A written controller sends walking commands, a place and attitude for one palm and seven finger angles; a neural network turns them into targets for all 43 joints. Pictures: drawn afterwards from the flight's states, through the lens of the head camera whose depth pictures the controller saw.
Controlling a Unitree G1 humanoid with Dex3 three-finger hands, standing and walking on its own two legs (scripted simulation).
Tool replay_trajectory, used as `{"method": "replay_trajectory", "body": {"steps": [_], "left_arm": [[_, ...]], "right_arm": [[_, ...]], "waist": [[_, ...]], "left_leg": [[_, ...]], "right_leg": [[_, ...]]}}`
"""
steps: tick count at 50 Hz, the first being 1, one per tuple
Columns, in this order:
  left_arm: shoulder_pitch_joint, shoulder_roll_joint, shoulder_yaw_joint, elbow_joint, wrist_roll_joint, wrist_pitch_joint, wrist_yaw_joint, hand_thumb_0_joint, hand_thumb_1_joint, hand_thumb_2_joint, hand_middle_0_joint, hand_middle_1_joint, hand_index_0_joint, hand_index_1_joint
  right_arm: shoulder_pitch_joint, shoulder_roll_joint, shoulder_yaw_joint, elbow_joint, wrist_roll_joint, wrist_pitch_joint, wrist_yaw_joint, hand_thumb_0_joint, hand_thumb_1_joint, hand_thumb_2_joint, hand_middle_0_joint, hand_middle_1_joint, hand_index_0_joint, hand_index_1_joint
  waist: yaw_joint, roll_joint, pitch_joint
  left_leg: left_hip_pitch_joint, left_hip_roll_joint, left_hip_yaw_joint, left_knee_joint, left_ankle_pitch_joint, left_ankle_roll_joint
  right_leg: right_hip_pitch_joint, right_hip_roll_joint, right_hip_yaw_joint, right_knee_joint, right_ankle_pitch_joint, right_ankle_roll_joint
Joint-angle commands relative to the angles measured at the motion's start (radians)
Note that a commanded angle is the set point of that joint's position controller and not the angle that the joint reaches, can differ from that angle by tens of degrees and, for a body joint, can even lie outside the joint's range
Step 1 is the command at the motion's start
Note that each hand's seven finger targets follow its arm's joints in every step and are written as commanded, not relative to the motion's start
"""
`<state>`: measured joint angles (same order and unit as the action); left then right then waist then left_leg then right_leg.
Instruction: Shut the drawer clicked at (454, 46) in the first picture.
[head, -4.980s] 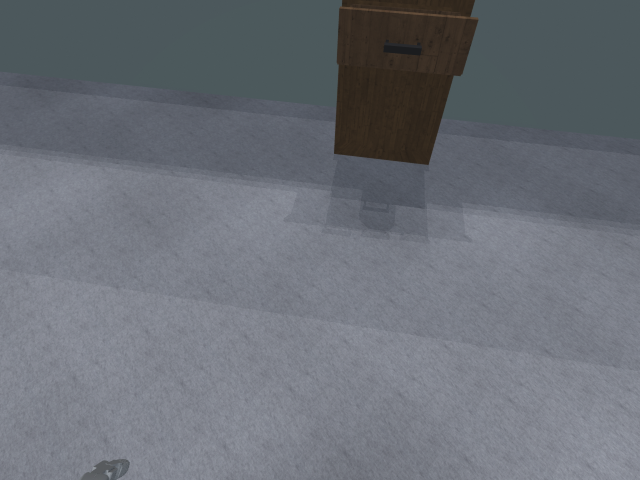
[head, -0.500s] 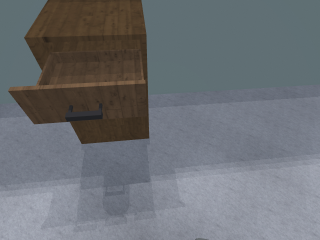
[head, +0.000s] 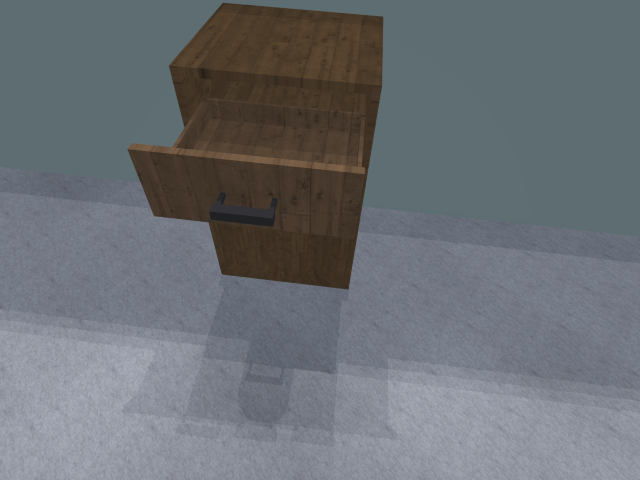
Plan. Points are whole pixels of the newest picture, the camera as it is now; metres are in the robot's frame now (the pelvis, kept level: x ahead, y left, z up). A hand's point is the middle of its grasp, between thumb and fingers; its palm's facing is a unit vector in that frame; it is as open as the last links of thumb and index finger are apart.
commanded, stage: take the last steps up to it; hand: left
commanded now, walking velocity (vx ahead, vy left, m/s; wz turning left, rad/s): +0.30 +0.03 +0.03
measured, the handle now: (245, 207) +0.60 +0.21 -0.06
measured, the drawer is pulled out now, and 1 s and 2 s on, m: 0.29 0.29 0.29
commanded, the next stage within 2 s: come to a stop and stand still in 0.94 s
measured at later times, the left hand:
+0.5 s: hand (222, 443) +0.20 +0.17 -0.17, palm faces +0.02 -0.98 -0.19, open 7.4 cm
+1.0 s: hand (194, 439) +0.20 +0.21 -0.18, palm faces +0.10 -0.99 -0.14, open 7.4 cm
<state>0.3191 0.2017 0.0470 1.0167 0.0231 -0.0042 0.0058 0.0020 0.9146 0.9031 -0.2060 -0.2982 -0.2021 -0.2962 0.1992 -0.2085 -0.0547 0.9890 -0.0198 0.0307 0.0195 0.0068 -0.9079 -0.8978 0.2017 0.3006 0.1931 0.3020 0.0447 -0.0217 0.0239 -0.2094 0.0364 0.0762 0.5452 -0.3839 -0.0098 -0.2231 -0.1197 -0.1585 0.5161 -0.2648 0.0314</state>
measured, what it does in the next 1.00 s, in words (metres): walks ahead: right foot, then left foot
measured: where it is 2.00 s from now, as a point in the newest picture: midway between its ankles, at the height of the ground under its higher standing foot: (307, 475)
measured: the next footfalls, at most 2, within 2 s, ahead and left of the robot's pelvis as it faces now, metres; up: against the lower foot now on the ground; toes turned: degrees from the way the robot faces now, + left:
right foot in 0.46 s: +0.22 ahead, -0.11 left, +0.00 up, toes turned -7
left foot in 0.88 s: +0.32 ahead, +0.14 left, +0.00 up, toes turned +10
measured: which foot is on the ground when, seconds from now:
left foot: down 0.00-0.46, up 0.48-0.86, down 0.88-1.00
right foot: down 0.00-0.02, up 0.04-0.44, down 0.46-0.88, up 0.90-1.00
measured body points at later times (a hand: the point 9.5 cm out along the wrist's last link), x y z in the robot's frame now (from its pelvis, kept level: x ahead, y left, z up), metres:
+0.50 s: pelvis +0.11 -0.01 -0.01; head +0.13 -0.03 +0.44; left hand +0.20 +0.22 -0.15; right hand +0.02 -0.22 -0.17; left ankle +0.00 +0.11 -0.71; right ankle +0.18 -0.11 -0.74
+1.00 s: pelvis +0.24 +0.04 +0.00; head +0.25 +0.07 +0.45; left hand +0.20 +0.27 -0.17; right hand +0.33 -0.18 -0.13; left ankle +0.28 +0.14 -0.74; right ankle +0.20 -0.08 -0.67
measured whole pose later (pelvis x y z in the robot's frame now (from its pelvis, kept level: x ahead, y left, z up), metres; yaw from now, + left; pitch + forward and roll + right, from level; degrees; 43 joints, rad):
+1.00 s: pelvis +0.24 +0.04 +0.00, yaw +1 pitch -2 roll -1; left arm 0.34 0.17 0.05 1.13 0.02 0.00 0.00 0.00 0.91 0.90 -0.20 -0.30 -0.20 -0.30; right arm 0.19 -0.14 -0.04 1.00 -0.02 -0.06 -0.02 -0.01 -0.93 -0.90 0.20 0.30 0.20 0.30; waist 0.03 -0.04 0.05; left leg -0.27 0.05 0.15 0.51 -0.22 0.04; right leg -0.36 -0.06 -0.08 1.01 -0.46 -0.01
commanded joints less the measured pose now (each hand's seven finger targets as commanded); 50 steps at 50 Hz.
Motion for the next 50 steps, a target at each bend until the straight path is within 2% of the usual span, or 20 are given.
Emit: {"method": "replay_trajectory", "body": {"steps": [1, 2, 4, 8, 15, 19, 21, 22, 23, 24, 26, 28, 30, 39, 42, 43, 44, 46, 48, 50], "left_arm": [[-0.097, 0.063, 0.011, -0.110, -0.001, -0.008, -0.006, 0.000, 0.900, 0.900, -0.200, -0.300, -0.200, -0.300], [-0.163, 0.077, 0.013, -0.121, 0.010, -0.007, -0.001, 0.000, 0.900, 0.900, -0.200, -0.300, -0.200, -0.300], [-0.158, 0.079, 0.019, -0.092, 0.004, -0.011, -0.018, 0.000, 0.900, 0.900, -0.200, -0.300, -0.200, -0.300], [-0.058, 0.060, 0.012, -0.036, 0.003, -0.009, -0.024, 0.000, 0.900, 0.900, -0.200, -0.300, -0.200, -0.300], [-0.170, 0.028, 0.010, -0.074, -0.002, -0.010, -0.022, 0.000, 0.900, 0.900, -0.200, -0.300, -0.200, -0.300], [-0.150, 0.019, 0.017, -0.068, -0.001, -0.024, -0.022, 0.000, 0.900, 0.900, -0.200, -0.300, -0.200, -0.300], [-0.002, 0.060, 0.031, -0.018, 0.005, -0.039, -0.016, 0.000, 0.900, 0.900, -0.200, -0.300, -0.200, -0.300], [0.131, 0.130, 0.047, 0.024, 0.011, -0.054, -0.008, 0.000, 0.900, 0.900, -0.200, -0.300, -0.200, -0.300], [0.250, 0.223, 0.065, 0.051, 0.001, -0.057, 0.000, 0.000, 0.900, 0.900, -0.200, -0.300, -0.200, -0.300], [0.227, 0.215, 0.063, 0.051, -0.012, -0.056, 0.005, 0.000, 0.900, 0.900, -0.200, -0.300, -0.200, -0.300], [0.072, 0.143, 0.046, 0.014, -0.010, -0.051, 0.013, 0.000, 0.900, 0.900, -0.200, -0.300, -0.200, -0.300], [-0.003, 0.068, 0.023, -0.004, -0.003, -0.060, 0.017, 0.000, 0.900, 0.900, -0.200, -0.300, -0.200, -0.300], [-0.009, 0.049, 0.020, -0.004, 0.002, -0.066, 0.018, 0.000, 0.900, 0.900, -0.200, -0.300, -0.200, -0.300], [0.029, 0.125, 0.032, 0.035, 0.002, -0.059, 0.007, 0.000, 0.900, 0.900, -0.200, -0.300, -0.200, -0.300], [0.026, 0.095, 0.026, 0.046, -0.003, -0.044, 0.008, 0.000, 0.900, 0.900, -0.200, -0.300, -0.200, -0.300], [0.034, 0.063, 0.018, 0.038, -0.006, -0.038, 0.005, 0.000, 0.900, 0.900, -0.200, -0.300, -0.200, -0.300], [0.040, 0.011, 0.010, 0.017, -0.010, -0.037, 0.001, 0.000, 0.900, 0.900, -0.200, -0.300, -0.200, -0.300], [-0.020, 0.025, 0.005, -0.009, 0.003, -0.033, 0.008, 0.000, 0.900, 0.900, -0.200, -0.300, -0.200, -0.300], [-0.030, 0.027, 0.011, 0.013, 0.001, -0.036, -0.003, 0.000, 0.900, 0.900, -0.200, -0.300, -0.200, -0.300], [0.018, 0.002, 0.009, 0.037, 0.004, -0.023, -0.005, 0.000, 0.900, 0.900, -0.200, -0.300, -0.200, -0.300]], "right_arm": [[0.259, -0.234, -0.041, -0.001, -0.009, -0.041, -0.023, 0.000, -0.900, -0.900, 0.200, 0.300, 0.200, 0.300], [0.258, -0.214, -0.036, 0.016, -0.010, -0.045, -0.029, 0.000, -0.900, -0.900, 0.200, 0.300, 0.200, 0.300], [0.166, -0.138, -0.011, 0.002, -0.005, -0.056, -0.039, 0.000, -0.900, -0.900, 0.200, 0.300, 0.200, 0.300], [0.144, -0.102, 0.000, 0.017, 0.003, -0.085, -0.043, 0.000, -0.900, -0.900, 0.200, 0.300, 0.200, 0.300], [0.217, -0.091, -0.010, 0.083, -0.002, -0.091, -0.045, 0.000, -0.900, -0.900, 0.200, 0.300, 0.200, 0.300], [0.221, -0.089, -0.012, 0.107, -0.008, -0.087, -0.045, 0.000, -0.900, -0.900, 0.200, 0.300, 0.200, 0.300], [0.226, -0.065, -0.005, 0.117, -0.001, -0.088, -0.044, 0.000, -0.900, -0.900, 0.200, 0.300, 0.200, 0.300], [0.234, -0.029, 0.001, 0.106, 0.010, -0.095, -0.037, 0.000, -0.900, -0.900, 0.200, 0.300, 0.200, 0.300], [0.228, 0.000, 0.008, 0.065, 0.014, -0.100, -0.030, 0.000, -0.900, -0.900, 0.200, 0.300, 0.200, 0.300], [0.185, -0.037, -0.001, 0.058, 0.011, -0.090, -0.031, 0.000, -0.900, -0.900, 0.200, 0.300, 0.200, 0.300], [0.110, -0.024, -0.013, 0.043, 0.003, -0.077, -0.023, 0.000, -0.900, -0.900, 0.200, 0.300, 0.200, 0.300], [0.144, 0.013, -0.007, 0.061, -0.007, -0.060, -0.016, 0.000, -0.900, -0.900, 0.200, 0.300, 0.200, 0.300], [0.175, 0.028, -0.004, 0.067, -0.010, -0.045, -0.014, 0.000, -0.900, -0.900, 0.200, 0.300, 0.200, 0.300], [0.015, 0.007, 0.000, -0.009, 0.000, -0.066, 0.005, 0.000, -0.900, -0.900, 0.200, 0.300, 0.200, 0.300], [0.100, -0.024, -0.002, 0.025, -0.001, -0.081, -0.006, 0.000, -0.900, -0.900, 0.200, 0.300, 0.200, 0.300], [0.188, -0.086, -0.014, 0.045, -0.006, -0.088, -0.016, 0.000, -0.900, -0.900, 0.200, 0.300, 0.200, 0.300], [0.265, -0.178, -0.033, 0.056, -0.015, -0.084, -0.025, 0.000, -0.900, -0.900, 0.200, 0.300, 0.200, 0.300], [0.261, -0.169, -0.026, 0.058, -0.012, -0.076, -0.039, 0.000, -0.900, -0.900, 0.200, 0.300, 0.200, 0.300], [0.160, -0.096, -0.005, 0.032, -0.006, -0.084, -0.043, 0.000, -0.900, -0.900, 0.200, 0.300, 0.200, 0.300], [0.116, -0.054, 0.003, 0.023, -0.002, -0.093, -0.046, 0.000, -0.900, -0.900, 0.200, 0.300, 0.200, 0.300]], "waist": [[-0.137, 0.317, 0.027], [-0.149, 0.306, 0.076], [-0.097, 0.201, 0.171], [-0.043, 0.132, 0.080], [-0.068, 0.126, 0.113], [-0.050, 0.122, 0.118], [0.014, 0.056, 0.045], [0.067, -0.081, -0.039], [0.083, -0.273, -0.118], [0.083, -0.184, -0.110], [0.030, -0.063, 0.027], [-0.030, -0.060, 0.059], [-0.057, -0.089, 0.051], [-0.020, -0.093, 0.047], [-0.068, -0.011, 0.040], [-0.100, 0.136, -0.006], [-0.120, 0.320, -0.030], [-0.126, 0.294, -0.020], [-0.082, 0.153, 0.016], [-0.045, 0.136, 0.008]], "left_leg": [[0.280, 0.346, -0.461, -0.369, -0.133, 0.172], [0.205, 0.359, -0.498, -0.412, -0.198, 0.212], [0.101, 0.287, -0.384, -0.427, -0.165, 0.201], [0.144, 0.206, -0.200, -0.395, 0.181, 0.187], [0.143, 0.237, -0.168, -0.377, 0.251, 0.207], [0.086, 0.223, -0.144, -0.288, 0.295, 0.177], [0.007, 0.146, -0.086, -0.063, 0.368, 0.126], [-0.161, 0.069, -0.005, 0.189, 0.266, 0.076], [-0.354, -0.035, 0.050, 0.474, -0.153, 0.039], [-0.365, 0.004, -0.052, 0.624, -0.184, 0.045], [-0.404, 0.071, -0.091, 0.692, -0.033, 0.046], [-0.332, 0.097, -0.075, 0.617, 0.068, 0.020], [-0.282, 0.100, -0.042, 0.520, 0.085, -0.003], [-0.157, 0.053, 0.031, 0.099, 0.139, -0.011], [0.098, 0.031, 0.053, -0.085, 0.203, -0.011], [0.210, 0.126, -0.072, -0.148, 0.212, 0.023], [0.267, 0.325, -0.318, -0.256, 0.205, 0.114], [0.206, 0.397, -0.431, -0.324, 0.144, 0.201], [0.127, 0.325, -0.283, -0.324, 0.233, 0.188], [0.067, 0.261, -0.154, -0.337, 0.339, 0.155]], "right_leg": [[-0.444, 0.060, -0.011, 0.314, -0.317, -0.003], [-0.482, 0.034, 0.075, 0.437, -0.316, -0.020], [-0.484, -0.002, 0.126, 0.539, -0.158, -0.030], [-0.401, -0.001, 0.104, 0.508, -0.028, -0.008], [-0.333, 0.002, 0.080, 0.249, -0.017, -0.006], [-0.168, 0.050, 0.039, 0.115, 0.003, -0.027], [0.098, 0.075, 0.046, -0.028, 0.059, -0.052], [0.324, -0.090, 0.246, -0.079, 0.018, -0.116], [0.451, -0.326, 0.594, -0.229, 0.081, -0.222], [0.343, -0.353, 0.653, -0.298, -0.092, -0.264], [0.129, -0.303, 0.548, -0.348, -0.270, -0.237], [-0.009, -0.221, 0.346, -0.359, -0.100, -0.182], [-0.051, -0.187, 0.244, -0.359, 0.000, -0.174], [0.014, -0.167, 0.188, -0.302, 0.038, -0.174], [-0.091, -0.101, 0.134, -0.153, 0.017, -0.124], [-0.159, -0.025, 0.076, 0.027, -0.039, -0.086], [-0.286, 0.080, -0.022, 0.266, -0.253, -0.041], [-0.384, 0.060, 0.091, 0.570, -0.341, -0.053], [-0.379, 0.012, 0.129, 0.622, -0.195, -0.047], [-0.312, 0.009, 0.120, 0.594, -0.092, -0.030]]}}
